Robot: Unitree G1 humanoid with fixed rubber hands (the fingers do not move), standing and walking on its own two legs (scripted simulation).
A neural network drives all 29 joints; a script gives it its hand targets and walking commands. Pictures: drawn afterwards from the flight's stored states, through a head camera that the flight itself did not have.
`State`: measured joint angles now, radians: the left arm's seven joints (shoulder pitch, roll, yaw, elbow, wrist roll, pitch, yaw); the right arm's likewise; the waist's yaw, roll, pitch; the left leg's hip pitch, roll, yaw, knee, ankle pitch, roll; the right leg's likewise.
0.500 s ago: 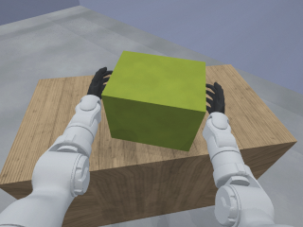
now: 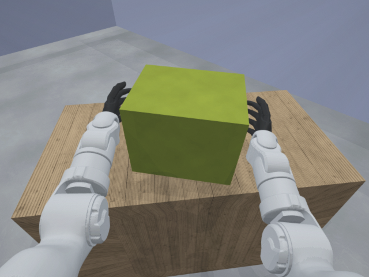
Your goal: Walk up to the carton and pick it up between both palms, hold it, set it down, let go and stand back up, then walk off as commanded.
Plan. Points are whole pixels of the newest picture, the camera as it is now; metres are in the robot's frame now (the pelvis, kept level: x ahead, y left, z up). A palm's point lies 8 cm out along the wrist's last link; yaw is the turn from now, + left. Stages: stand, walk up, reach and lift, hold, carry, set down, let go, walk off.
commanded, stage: reach and lift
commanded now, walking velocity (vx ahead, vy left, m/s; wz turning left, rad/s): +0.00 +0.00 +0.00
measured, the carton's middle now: (187, 123) +0.44 -0.02 +0.13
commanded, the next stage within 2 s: hold in 1.00 s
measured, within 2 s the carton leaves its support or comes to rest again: neither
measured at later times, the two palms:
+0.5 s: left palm (103, 115) +0.40 +0.16 +0.20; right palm (258, 124) +0.38 -0.17 +0.17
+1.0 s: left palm (101, 111) +0.40 +0.16 +0.21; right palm (259, 116) +0.38 -0.17 +0.19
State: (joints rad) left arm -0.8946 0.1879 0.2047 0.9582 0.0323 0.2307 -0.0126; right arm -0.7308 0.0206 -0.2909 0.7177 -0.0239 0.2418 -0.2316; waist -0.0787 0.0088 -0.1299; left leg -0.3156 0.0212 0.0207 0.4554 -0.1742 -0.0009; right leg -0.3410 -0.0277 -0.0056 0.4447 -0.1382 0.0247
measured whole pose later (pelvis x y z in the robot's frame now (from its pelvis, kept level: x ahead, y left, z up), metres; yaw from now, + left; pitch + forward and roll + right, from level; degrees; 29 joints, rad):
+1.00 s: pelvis +0.00 +0.00 +0.00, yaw +0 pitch -1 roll +0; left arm -0.82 0.11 0.28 0.61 0.16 0.52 0.00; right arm -0.80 -0.04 -0.23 0.73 0.01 0.31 -0.19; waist -0.06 -0.01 -0.12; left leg -0.25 0.02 0.02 0.44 -0.17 0.00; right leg -0.27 -0.03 -0.01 0.42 -0.14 0.02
